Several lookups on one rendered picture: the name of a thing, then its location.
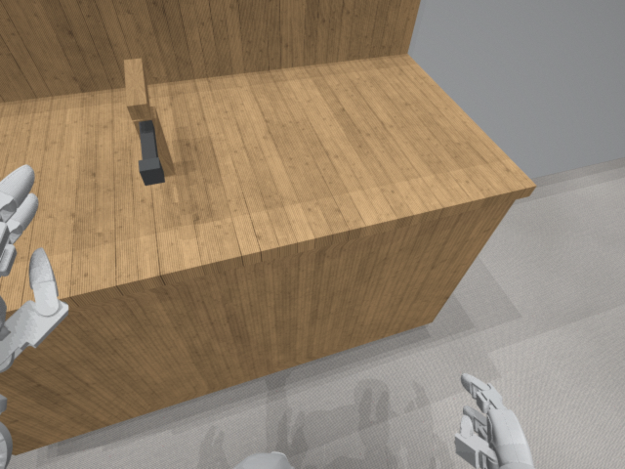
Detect robot right hand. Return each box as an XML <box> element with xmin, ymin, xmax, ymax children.
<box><xmin>455</xmin><ymin>373</ymin><xmax>534</xmax><ymax>469</ymax></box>

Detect left robot shin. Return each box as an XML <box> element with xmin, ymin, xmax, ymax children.
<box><xmin>271</xmin><ymin>451</ymin><xmax>289</xmax><ymax>463</ymax></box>

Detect counter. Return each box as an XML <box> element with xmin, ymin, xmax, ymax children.
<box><xmin>0</xmin><ymin>0</ymin><xmax>537</xmax><ymax>455</ymax></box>

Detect robot left hand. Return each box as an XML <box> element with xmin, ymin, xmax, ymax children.
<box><xmin>0</xmin><ymin>164</ymin><xmax>68</xmax><ymax>373</ymax></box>

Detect tap lever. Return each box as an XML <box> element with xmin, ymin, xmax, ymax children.
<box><xmin>139</xmin><ymin>120</ymin><xmax>165</xmax><ymax>186</ymax></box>

